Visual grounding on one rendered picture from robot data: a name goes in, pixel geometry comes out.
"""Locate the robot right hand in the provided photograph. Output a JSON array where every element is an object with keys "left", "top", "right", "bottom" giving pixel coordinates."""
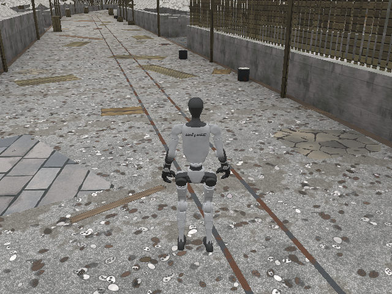
[{"left": 216, "top": 167, "right": 230, "bottom": 179}]

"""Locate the robot left forearm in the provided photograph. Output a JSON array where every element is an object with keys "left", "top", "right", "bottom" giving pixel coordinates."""
[{"left": 163, "top": 149, "right": 174, "bottom": 172}]

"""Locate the robot right thigh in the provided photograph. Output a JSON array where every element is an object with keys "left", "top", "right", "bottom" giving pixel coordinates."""
[{"left": 202, "top": 171, "right": 217, "bottom": 213}]

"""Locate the robot right forearm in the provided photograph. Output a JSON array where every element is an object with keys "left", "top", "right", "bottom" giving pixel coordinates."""
[{"left": 218, "top": 148, "right": 229, "bottom": 170}]

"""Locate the robot left hand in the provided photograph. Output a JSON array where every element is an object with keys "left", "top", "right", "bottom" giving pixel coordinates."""
[{"left": 162, "top": 170, "right": 176, "bottom": 183}]

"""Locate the robot right upper arm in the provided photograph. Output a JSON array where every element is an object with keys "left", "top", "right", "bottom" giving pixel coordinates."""
[{"left": 209, "top": 124, "right": 224, "bottom": 158}]

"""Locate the robot left upper arm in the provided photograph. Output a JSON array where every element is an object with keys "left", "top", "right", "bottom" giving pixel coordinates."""
[{"left": 168, "top": 124, "right": 183, "bottom": 158}]

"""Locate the right robot foot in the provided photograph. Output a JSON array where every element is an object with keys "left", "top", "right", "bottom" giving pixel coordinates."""
[{"left": 203, "top": 236, "right": 213, "bottom": 252}]

